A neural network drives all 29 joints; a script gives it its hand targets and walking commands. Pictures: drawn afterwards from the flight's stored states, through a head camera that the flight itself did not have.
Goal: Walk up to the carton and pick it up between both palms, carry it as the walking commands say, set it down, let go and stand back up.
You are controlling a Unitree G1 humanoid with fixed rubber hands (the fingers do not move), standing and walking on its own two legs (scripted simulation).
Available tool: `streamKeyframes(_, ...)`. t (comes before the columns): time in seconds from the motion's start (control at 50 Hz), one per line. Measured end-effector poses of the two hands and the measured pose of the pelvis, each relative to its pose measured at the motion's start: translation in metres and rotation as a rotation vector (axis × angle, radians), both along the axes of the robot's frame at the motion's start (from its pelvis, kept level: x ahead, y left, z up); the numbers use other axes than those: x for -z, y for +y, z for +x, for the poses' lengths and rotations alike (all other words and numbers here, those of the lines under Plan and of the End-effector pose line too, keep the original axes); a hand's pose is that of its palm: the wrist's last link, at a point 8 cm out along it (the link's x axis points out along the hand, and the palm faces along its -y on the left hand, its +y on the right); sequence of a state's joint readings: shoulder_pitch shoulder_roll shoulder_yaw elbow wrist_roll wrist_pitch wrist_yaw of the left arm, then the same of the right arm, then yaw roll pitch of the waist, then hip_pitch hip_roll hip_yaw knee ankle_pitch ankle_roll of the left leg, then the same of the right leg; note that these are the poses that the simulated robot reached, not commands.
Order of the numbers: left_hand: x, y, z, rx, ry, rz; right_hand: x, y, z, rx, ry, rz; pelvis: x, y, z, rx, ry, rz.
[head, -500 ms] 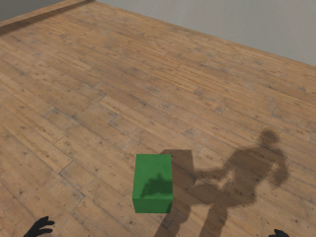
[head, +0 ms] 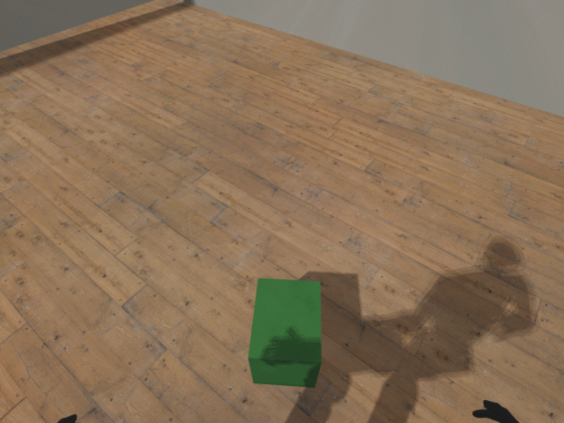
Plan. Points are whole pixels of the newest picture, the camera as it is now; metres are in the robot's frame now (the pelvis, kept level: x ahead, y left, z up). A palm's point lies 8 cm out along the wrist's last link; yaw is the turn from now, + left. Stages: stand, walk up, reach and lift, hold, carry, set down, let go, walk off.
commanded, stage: walk up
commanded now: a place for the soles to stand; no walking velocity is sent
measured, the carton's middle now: (286, 333) +0.51 -0.01 -0.62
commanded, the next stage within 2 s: reach and lift in 1.32 s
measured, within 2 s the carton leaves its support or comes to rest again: neither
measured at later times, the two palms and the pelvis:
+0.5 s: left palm out of the picture +0.06 +0.34 -0.07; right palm out of the picture +0.10 -0.31 -0.08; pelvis +0.00 +0.01 +0.00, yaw +3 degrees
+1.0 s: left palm out of the picture +0.07 +0.32 -0.07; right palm out of the picture +0.15 -0.32 -0.09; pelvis +0.01 -0.01 +0.00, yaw +3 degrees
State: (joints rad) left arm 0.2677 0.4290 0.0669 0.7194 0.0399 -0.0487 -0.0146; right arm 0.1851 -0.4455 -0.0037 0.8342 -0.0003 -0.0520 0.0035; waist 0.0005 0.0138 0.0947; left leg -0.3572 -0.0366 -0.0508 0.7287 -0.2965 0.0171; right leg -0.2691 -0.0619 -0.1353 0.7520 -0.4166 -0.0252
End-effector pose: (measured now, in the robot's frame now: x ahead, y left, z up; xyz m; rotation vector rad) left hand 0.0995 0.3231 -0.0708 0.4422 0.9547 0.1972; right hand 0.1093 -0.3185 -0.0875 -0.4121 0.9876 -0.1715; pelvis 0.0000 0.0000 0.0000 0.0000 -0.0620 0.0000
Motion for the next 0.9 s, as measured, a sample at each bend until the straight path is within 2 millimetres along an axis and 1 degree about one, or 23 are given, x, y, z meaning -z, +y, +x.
streamKeyframes(0.06,-0.002,0.004,-0.001,-0.009,-0.012,-0.003,-0.001,0.005,-0.004,-0.008,0.007,0.001,-0.001,0.003,-0.002,-0.010,-0.003,-0.009)
streamKeyframes(0.12,-0.003,0.003,-0.007,-0.024,-0.022,-0.004,-0.001,0.003,-0.009,-0.020,0.022,-0.002,-0.002,0.000,-0.006,-0.027,-0.005,-0.016)
streamKeyframes(0.22,0.003,-0.004,-0.028,-0.036,0.011,-0.001,0.000,-0.005,-0.006,-0.018,0.017,-0.003,0.000,-0.008,-0.008,-0.029,-0.013,-0.002)
streamKeyframes(0.28,0.002,-0.002,-0.038,-0.048,0.031,0.001,-0.001,-0.005,-0.002,-0.024,0.013,-0.004,0.000,-0.006,-0.007,-0.033,-0.016,-0.003)
streamKeyframes(0.34,0.003,0.005,-0.038,-0.050,0.034,0.000,-0.001,0.000,-0.001,-0.030,0.018,-0.003,0.000,0.000,-0.006,-0.034,-0.014,-0.010)
streamKeyframes(0.42,0.005,0.012,-0.035,-0.054,0.031,-0.010,-0.003,0.008,-0.005,-0.033,0.028,-0.010,-0.001,0.008,-0.004,-0.038,-0.013,-0.022)
streamKeyframes(0.48,0.004,0.013,-0.035,-0.062,0.028,-0.011,-0.006,0.007,-0.008,-0.040,0.050,-0.018,-0.004,0.007,-0.003,-0.051,-0.009,-0.030)
streamKeyframes(0.52,0.003,0.012,-0.037,-0.068,0.028,-0.009,-0.006,0.004,-0.007,-0.046,0.053,-0.021,-0.004,0.003,-0.003,-0.058,-0.009,-0.031)
streamKeyframes(0.58,0.004,0.004,-0.042,-0.071,0.040,-0.004,-0.006,-0.004,-0.001,-0.048,0.043,-0.020,-0.003,-0.005,-0.003,-0.060,-0.009,-0.020)
streamKeyframes(0.64,0.006,-0.005,-0.048,-0.077,0.058,0.001,-0.004,-0.010,0.012,-0.045,0.025,-0.009,-0.001,-0.014,-0.001,-0.058,-0.012,-0.004)
streamKeyframes(0.68,0.004,-0.007,-0.050,-0.082,0.066,0.007,-0.004,-0.011,0.021,-0.049,0.013,-0.003,-0.002,-0.016,0.001,-0.058,-0.012,-0.002)
streamKeyframes(0.74,-0.001,-0.003,-0.047,-0.080,0.065,0.021,-0.002,-0.010,0.029,-0.058,0.010,0.007,-0.002,-0.015,0.003,-0.059,-0.006,-0.004)
streamKeyframes(0.82,-0.001,0.002,-0.038,-0.076,0.061,0.023,0.002,-0.004,0.029,-0.052,0.026,0.014,-0.002,-0.010,0.007,-0.057,0.001,-0.010)
streamKeyframes(0.9,0.000,-0.001,-0.032,-0.073,0.057,0.018,0.002,-0.003,0.032,-0.048,0.031,0.020,-0.002,-0.012,0.010,-0.057,0.006,-0.007)
